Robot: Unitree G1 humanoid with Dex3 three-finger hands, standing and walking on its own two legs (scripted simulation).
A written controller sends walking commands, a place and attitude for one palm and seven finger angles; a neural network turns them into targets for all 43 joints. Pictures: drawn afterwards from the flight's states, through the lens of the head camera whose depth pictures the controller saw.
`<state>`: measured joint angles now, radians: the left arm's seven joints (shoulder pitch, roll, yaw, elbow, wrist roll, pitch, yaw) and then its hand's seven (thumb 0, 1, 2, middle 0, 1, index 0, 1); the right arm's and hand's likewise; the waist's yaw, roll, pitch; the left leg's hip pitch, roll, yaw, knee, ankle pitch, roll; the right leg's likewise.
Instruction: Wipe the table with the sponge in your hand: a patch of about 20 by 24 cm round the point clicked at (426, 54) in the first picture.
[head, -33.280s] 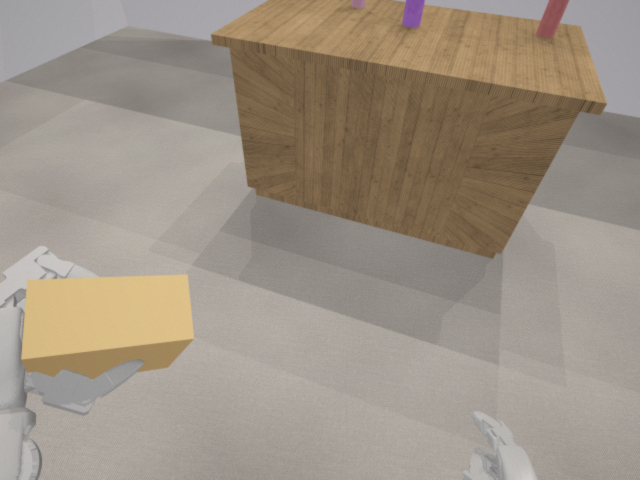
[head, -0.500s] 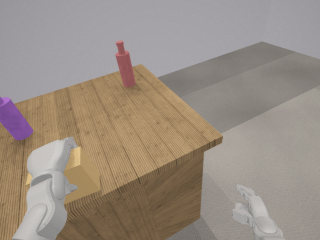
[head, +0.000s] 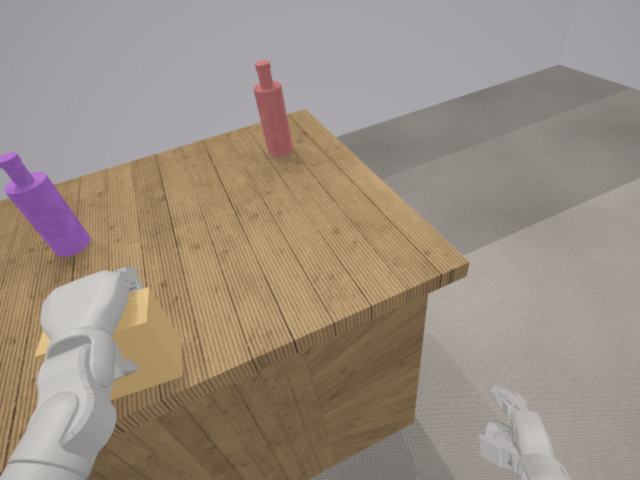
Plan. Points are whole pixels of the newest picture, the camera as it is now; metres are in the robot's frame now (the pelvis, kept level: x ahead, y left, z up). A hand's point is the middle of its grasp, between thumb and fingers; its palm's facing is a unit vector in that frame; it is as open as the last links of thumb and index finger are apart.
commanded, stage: wipe forward along the middle lane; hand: left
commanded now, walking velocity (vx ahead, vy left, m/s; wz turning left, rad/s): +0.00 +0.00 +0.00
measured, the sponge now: (125, 356) +0.24 +0.31 +0.05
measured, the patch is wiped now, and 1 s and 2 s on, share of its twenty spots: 1.00 1.00 1.00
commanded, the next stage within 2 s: slide back across to the first lane in 1.34 s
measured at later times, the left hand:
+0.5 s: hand (111, 302) +0.28 +0.33 +0.10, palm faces -0.04 -0.04 -1.00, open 9.9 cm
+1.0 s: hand (111, 273) +0.34 +0.37 +0.10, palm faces -0.08 -0.01 -1.00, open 9.9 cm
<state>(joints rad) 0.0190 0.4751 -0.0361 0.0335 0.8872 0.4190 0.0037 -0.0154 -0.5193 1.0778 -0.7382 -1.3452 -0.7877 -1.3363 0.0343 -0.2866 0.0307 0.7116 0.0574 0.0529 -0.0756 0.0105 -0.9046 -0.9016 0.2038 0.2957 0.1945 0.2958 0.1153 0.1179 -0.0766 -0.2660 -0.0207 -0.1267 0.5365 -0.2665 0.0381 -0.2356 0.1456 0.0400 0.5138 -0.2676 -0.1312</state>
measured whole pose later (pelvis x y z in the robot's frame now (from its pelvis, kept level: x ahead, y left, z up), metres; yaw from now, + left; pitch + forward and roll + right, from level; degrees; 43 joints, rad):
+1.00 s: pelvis -0.03 +0.03 -0.01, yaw +1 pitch +6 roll +0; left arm -0.58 0.57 0.00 0.84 0.96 0.20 0.05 0.01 -0.57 1.11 -0.79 -1.30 -0.82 -1.33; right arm 0.22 -0.29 0.02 0.74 0.08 0.08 -0.07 0.01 -0.90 -0.90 0.21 0.30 0.20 0.30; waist 0.02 0.10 -0.13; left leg -0.48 -0.05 -0.15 0.62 -0.26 0.03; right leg -0.43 0.13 0.02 0.57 -0.24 -0.09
